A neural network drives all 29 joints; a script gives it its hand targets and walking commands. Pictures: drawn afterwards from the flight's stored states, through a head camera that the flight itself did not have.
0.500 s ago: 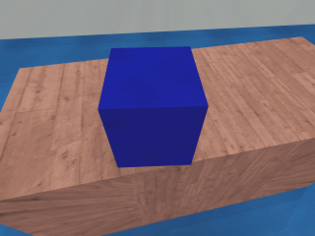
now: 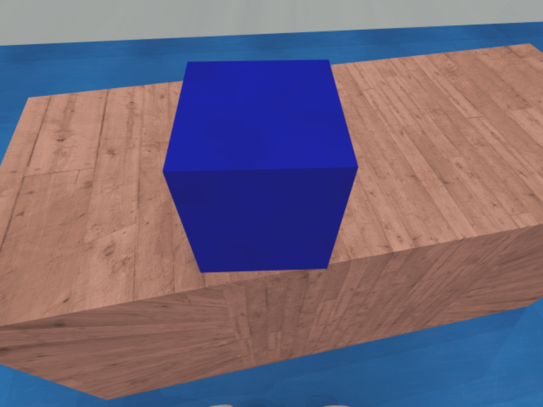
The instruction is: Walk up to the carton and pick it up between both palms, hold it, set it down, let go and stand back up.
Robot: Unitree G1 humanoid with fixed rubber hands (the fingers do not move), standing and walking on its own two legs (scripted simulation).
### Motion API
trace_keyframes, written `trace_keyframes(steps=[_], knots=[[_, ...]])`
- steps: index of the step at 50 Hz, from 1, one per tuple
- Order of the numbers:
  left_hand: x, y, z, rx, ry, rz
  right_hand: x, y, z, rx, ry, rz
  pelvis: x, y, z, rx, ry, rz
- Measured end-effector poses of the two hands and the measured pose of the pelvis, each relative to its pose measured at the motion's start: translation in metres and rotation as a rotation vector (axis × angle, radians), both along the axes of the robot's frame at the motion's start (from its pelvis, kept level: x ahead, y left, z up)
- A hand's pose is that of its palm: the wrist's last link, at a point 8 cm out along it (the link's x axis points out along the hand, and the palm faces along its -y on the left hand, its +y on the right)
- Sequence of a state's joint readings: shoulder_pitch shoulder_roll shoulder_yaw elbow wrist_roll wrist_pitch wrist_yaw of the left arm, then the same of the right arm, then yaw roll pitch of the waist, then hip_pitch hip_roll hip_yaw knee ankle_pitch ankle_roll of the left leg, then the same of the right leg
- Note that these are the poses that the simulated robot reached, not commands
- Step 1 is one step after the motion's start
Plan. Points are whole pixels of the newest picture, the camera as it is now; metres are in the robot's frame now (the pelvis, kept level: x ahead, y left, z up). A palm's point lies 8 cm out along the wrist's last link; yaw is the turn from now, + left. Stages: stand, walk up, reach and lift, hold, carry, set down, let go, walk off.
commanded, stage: walk up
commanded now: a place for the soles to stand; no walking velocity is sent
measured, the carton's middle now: (261, 171) +0.46 +0.02 +0.07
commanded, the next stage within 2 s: reach and lift in 0.60 s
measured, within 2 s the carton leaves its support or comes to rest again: neither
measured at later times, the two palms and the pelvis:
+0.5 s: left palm out of the picture +0.02 +0.25 -0.14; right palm out of the picture +0.02 -0.25 -0.13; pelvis -0.01 +0.00 +0.00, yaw +2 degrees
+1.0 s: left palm (140, 393) +0.16 +0.22 -0.10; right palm (437, 384) +0.16 -0.24 -0.10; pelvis -0.01 -0.03 -0.01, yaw +2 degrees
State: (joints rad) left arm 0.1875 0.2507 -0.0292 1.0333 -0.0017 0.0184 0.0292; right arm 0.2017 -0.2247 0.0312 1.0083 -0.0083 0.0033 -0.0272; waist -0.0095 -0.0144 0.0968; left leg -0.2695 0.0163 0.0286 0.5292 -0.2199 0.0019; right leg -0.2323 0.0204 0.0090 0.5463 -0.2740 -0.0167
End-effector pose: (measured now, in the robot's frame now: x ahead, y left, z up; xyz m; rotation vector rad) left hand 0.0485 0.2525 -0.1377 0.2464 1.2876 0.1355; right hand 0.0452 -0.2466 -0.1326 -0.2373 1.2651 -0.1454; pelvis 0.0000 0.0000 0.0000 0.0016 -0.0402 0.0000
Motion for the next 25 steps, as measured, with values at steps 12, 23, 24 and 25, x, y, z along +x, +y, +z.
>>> trace_keyframes(steps=[12,23,24,25], knots=[[-0.02,-0.001,0.002,0.009,-0.014,0.041,-0.003,-0.016,-0.001,-0.016,-0.034,0.019,-0.014,-0.007,-0.003,-0.011,-0.01,0.026],[-0.021,0.003,-0.002,-0.013,-0.023,0.051,-0.022,-0.004,0.002,-0.011,0.015,0.02,-0.014,-0.003,-0.002,-0.012,0.005,0.041],[-0.023,0.003,-0.002,-0.013,-0.022,0.049,-0.022,-0.004,0.002,-0.01,0.02,0.019,-0.014,-0.003,-0.002,-0.012,0.008,0.04],[-0.024,0.002,-0.002,-0.013,-0.02,0.047,-0.021,-0.004,0.002,-0.01,0.024,0.02,-0.014,-0.004,-0.001,-0.011,0.01,0.04]])
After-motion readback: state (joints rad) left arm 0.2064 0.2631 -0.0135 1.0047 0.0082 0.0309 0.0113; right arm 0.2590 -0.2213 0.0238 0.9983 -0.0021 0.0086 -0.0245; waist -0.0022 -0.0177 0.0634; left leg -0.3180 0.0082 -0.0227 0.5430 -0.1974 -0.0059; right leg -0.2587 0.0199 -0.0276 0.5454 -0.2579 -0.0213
